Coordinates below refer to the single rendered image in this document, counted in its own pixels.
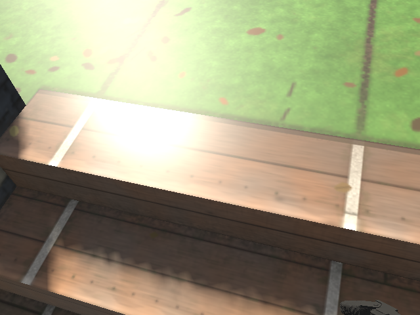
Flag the stairs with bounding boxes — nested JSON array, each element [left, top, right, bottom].
[[0, 155, 420, 315]]

